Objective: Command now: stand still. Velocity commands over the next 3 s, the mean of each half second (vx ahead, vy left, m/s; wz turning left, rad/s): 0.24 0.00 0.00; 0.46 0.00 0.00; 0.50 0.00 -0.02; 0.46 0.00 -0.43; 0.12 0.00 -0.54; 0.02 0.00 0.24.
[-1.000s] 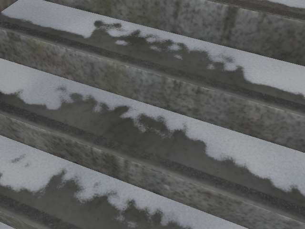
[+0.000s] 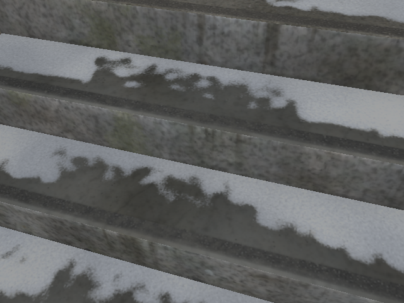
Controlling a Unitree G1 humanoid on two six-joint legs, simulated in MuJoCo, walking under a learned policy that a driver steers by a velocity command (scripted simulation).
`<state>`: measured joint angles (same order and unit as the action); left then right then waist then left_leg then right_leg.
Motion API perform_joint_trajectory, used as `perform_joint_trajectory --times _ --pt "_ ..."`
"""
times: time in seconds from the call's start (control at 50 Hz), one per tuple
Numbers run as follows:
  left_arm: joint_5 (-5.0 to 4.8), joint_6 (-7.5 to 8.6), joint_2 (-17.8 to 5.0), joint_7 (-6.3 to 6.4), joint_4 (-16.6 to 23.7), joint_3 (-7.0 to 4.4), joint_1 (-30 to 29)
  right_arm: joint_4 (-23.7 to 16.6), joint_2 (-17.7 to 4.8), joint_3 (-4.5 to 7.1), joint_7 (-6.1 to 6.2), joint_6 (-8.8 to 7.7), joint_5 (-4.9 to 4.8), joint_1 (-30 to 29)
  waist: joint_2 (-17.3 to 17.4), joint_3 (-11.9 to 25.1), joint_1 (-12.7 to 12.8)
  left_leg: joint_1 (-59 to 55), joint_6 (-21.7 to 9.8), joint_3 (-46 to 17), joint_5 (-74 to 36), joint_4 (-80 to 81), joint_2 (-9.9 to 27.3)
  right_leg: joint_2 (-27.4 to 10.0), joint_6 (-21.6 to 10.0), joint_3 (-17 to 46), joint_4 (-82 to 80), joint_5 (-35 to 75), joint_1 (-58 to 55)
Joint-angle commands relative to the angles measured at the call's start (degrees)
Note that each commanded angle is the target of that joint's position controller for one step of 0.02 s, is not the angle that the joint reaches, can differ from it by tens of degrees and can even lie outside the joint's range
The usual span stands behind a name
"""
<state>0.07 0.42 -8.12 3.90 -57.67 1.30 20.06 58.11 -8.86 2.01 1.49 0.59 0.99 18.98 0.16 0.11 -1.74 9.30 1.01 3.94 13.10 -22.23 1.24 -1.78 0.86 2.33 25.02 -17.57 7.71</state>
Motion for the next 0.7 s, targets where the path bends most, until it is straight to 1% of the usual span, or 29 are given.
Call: perform_joint_trajectory --times 0.02,0.06,0.1,0.16,0.2,0.22,0.24,0.26,0.28,0.3,0.32,0.34,0.36,0.38,0.4,0.44,0.46,0.48,0.5,0.52,0.54,0.56,0.58,0.6,0.62,0.64,0.66,0.68,0.7 --pt "-0.02 0.21 -3.99 0.20 0.63 -0.31 4.41 -0.55 -4.42 0.53 0.15 -0.04 0.01 3.70 -1.01 -2.04 0.00 -1.38 -1.89 -2.19 -9.99 3.52 4.60 -4.79 -4.58 1.56 -2.93 19.99 2.62" --pt "-0.01 0.17 -3.83 0.24 0.21 -0.13 5.00 -0.12 -4.42 0.43 0.16 0.03 0.01 3.66 -1.15 -2.56 0.02 -1.37 -1.99 -2.10 -9.30 3.79 4.63 -4.79 -4.46 1.61 -3.17 18.35 3.19" --pt "-0.06 -0.11 -4.43 0.59 -0.32 -0.35 6.28 0.19 -3.89 0.51 0.10 0.26 0.39 3.45 -1.92 -2.34 0.66 -0.39 -2.34 -0.60 -1.36 2.66 3.02 -4.82 -5.54 3.23 -5.57 5.36 3.35" --pt "0.14 -1.40 -9.08 1.12 -1.51 -2.65 10.74 -2.56 -4.01 0.72 -0.33 0.64 0.82 -0.75 -7.57 -6.29 3.31 10.16 -2.25 3.21 12.82 -6.37 -1.11 -8.18 -10.63 12.11 -11.04 -23.63 4.29" --pt "0.40 -1.78 -8.66 1.20 -2.72 -3.34 13.58 -3.90 -2.96 0.20 -0.66 0.16 0.76 -0.80 -10.61 -10.19 3.24 13.84 -3.36 3.44 12.67 -9.82 -1.51 -11.93 -13.67 17.27 -12.94 -30.10 7.00" --pt "0.31 -1.78 -9.28 1.10 -1.95 -3.90 12.43 -4.67 -2.43 0.08 -0.57 -0.10 -0.37 -0.10 -11.38 -11.43 2.26 11.13 -3.71 3.82 13.36 -8.90 -1.33 -10.98 -13.32 16.27 -12.27 -30.20 10.55" --pt "0.48 -1.61 -8.24 0.94 -0.86 -3.16 8.50 -4.87 -2.73 0.08 -0.82 -0.03 -0.83 1.99 -11.34 -10.86 -0.10 7.35 -3.95 3.81 13.72 -6.10 -1.79 -8.06 -12.26 13.51 -9.44 -29.46 14.02" --pt "0.32 -0.96 -6.91 0.95 1.04 -2.74 4.24 -4.43 -4.34 0.45 -0.79 -0.29 -0.30 4.83 -7.42 -10.63 -2.34 1.71 -4.57 2.05 12.15 -3.57 -0.90 -5.51 -11.11 10.81 -5.07 -24.46 18.49" --pt "-0.59 -0.28 -6.65 0.82 2.99 -2.61 -0.08 -3.69 -6.37 1.29 -0.14 -0.30 -0.44 8.23 -1.40 -10.53 -4.85 -4.87 -5.91 -2.46 14.00 0.39 2.66 -3.20 -9.15 6.98 1.41 -19.79 25.68" --pt "-1.29 0.96 -5.01 0.19 4.55 -2.16 -2.53 -3.80 -9.22 2.40 0.29 -0.53 -0.44 11.30 7.24 -9.70 -6.77 -12.21 -8.02 -11.29 17.79 5.81 7.71 0.39 -7.19 0.88 11.56 -13.65 32.41" --pt "-1.19 1.76 -4.90 0.03 4.62 -2.20 -2.02 -2.20 -11.35 3.55 0.29 -0.64 -0.39 18.55 13.51 -5.62 -8.72 -18.20 -11.70 -23.56 20.92 12.41 15.22 1.69 -6.35 -2.99 22.40 -13.25 36.10" --pt "-0.91 2.52 -6.43 -0.25 6.08 -2.75 -2.90 -0.27 -9.67 3.52 0.14 -0.95 -0.09 23.90 11.37 -4.87 -8.68 -18.85 -14.85 -31.26 18.97 16.28 19.80 1.06 -5.44 -4.30 33.86 -15.66 36.93" --pt "-0.61 3.16 -5.55 -0.68 6.03 -3.06 -3.19 -0.48 -8.90 3.14 0.17 -1.41 0.74 20.87 7.39 -6.82 -6.31 -16.67 -16.79 -30.60 13.05 15.73 20.17 -0.74 -5.50 -3.08 45.79 -11.39 39.16" --pt "-0.31 3.46 -3.29 -1.66 7.34 -2.78 -5.92 -0.67 -7.90 2.68 0.17 -2.55 1.30 17.64 5.21 -7.06 -4.26 -13.80 -17.91 -26.64 8.08 15.35 19.91 -1.39 -6.24 -2.85 58.63 -10.09 41.14" --pt "-0.53 3.46 -2.52 -2.05 8.74 -2.98 -6.81 -0.67 -7.92 2.33 0.05 -3.67 2.13 15.45 4.67 -6.60 -2.83 -12.76 -18.17 -22.94 3.19 14.79 19.15 -1.83 -7.39 -2.74 72.35 -10.48 44.97" --pt "-1.39 2.39 -1.48 -1.41 15.24 -3.11 -15.54 0.69 -6.93 1.66 -0.34 -4.94 3.87 14.24 6.34 -6.51 -2.17 -13.44 -16.13 -15.87 -4.57 11.68 18.06 0.38 -9.56 -1.57 97.73 -17.32 57.63" --pt "-0.90 2.51 -0.08 -1.44 17.02 -2.37 -17.36 1.51 -7.00 1.12 -0.67 -5.54 3.48 15.08 4.26 -6.70 -2.04 -17.00 -15.51 -17.02 -0.45 11.12 17.94 -0.66 -11.39 0.40 102.22 -18.06 66.68" --pt "-1.08 2.61 1.52 -1.99 20.02 -1.57 -21.92 2.82 -6.23 0.84 -0.44 -5.63 3.78 16.81 3.64 -7.98 -2.37 -18.72 -15.27 -17.14 2.30 11.38 18.54 -0.15 -12.12 1.33 108.63 -19.74 74.59" --pt "-1.52 2.82 2.90 -1.80 24.42 -0.72 -27.60 3.04 -5.61 0.34 -0.23 -5.71 5.10 17.17 5.30 -9.94 -3.29 -16.96 -14.82 -15.67 -0.71 11.54 19.72 2.35 -11.97 3.33 118.43 -25.17 80.72" --pt "-1.26 2.72 2.90 -1.60 27.21 -0.09 -30.35 3.03 -5.96 -0.10 -0.21 -6.33 4.96 17.17 4.34 -10.10 -2.71 -16.88 -13.33 -14.94 3.46 13.07 20.35 2.31 -12.13 4.67 119.40 -27.75 84.62" --pt "-1.53 2.58 2.65 -1.84 29.98 0.70 -33.64 2.69 -6.70 -0.47 -0.02 -6.67 4.19 15.11 1.79 -12.08 -0.91 -12.64 -11.62 -11.92 9.05 18.08 19.80 1.72 -11.57 2.48 112.94 -26.92 84.17" --pt "0.85 1.55 1.92 -8.21 32.19 1.95 -26.05 8.48 1.22 -3.16 -4.95 -6.48 11.75 17.94 -12.34 -7.95 4.12 -0.39 -11.44 -8.38 0.47 14.68 13.69 -1.71 -20.97 5.51 88.63 -9.78 78.02" --pt "2.37 -0.28 -0.26 -10.05 32.71 1.62 -24.92 4.51 -3.75 -1.74 -6.53 -6.01 10.79 10.86 -4.48 -7.34 8.56 14.01 -12.50 -2.05 -0.05 22.42 9.42 -3.09 -21.88 -1.90 74.56 -2.97 61.82" --pt "-0.52 -0.72 0.41 -5.98 31.86 2.24 -30.30 0.18 -8.54 -0.54 -1.48 -5.75 -1.55 8.09 2.90 -9.53 2.77 17.95 -12.83 -1.18 -12.57 34.89 11.71 1.10 -12.98 -14.32 66.52 -12.63 42.68" --pt "-1.70 -0.64 0.59 -4.20 29.65 2.08 -27.02 -0.77 -6.56 -2.16 0.70 -5.96 -3.68 7.87 1.87 -8.67 3.48 26.38 -13.78 2.72 -40.56 31.76 9.39 3.84 -11.59 -19.09 63.10 -14.25 23.90" --pt "-3.44 -0.36 -1.32 -3.06 26.95 1.30 -20.49 0.49 -9.78 -1.90 2.24 -6.33 -4.89 11.77 5.14 -2.67 6.36 19.76 -14.44 3.60 -77.48 18.40 9.65 7.41 -10.27 -20.61 59.28 -14.91 14.21" --pt "-3.34 -0.40 -2.68 -2.07 22.68 -0.03 -7.93 0.38 -14.91 -0.44 2.78 -6.26 -4.96 10.34 11.62 6.14 12.73 9.32 -12.82 1.67 -101.72 3.60 11.87 8.32 -9.75 -18.64 55.99 -13.00 9.31" --pt "-2.23 0.67 -3.83 -1.63 19.81 -0.87 1.21 -0.78 -19.81 1.78 2.15 -6.22 -5.13 5.97 13.37 12.63 17.96 2.31 -9.77 1.26 -101.66 -12.79 11.49 7.00 -10.48 -10.69 40.76 -6.73 5.47" --pt "0.68 0.75 -10.42 -1.10 16.88 -2.85 6.18 -2.61 -17.24 2.51 0.55 -7.01 -2.97 4.34 8.11 14.53 17.85 7.17 -7.33 -2.53 -79.22 -34.36 7.04 2.62 -11.50 9.21 24.50 -16.89 0.78"
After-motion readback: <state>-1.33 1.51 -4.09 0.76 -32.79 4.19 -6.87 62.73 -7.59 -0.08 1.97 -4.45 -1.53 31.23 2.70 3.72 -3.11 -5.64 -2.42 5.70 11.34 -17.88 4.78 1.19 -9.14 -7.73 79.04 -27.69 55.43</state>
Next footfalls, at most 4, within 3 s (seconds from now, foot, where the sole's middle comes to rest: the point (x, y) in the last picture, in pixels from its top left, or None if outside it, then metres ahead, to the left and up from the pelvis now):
0.68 right None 0.36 -0.09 -0.61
1.16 left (197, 205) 0.67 0.04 -0.43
1.58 right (270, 107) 0.88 -0.19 -0.26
2.02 left None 1.23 -0.05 -0.08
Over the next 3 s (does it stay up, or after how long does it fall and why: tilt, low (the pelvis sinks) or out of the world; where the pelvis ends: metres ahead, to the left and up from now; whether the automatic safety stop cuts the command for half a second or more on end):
stays up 1.17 -0.14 0.68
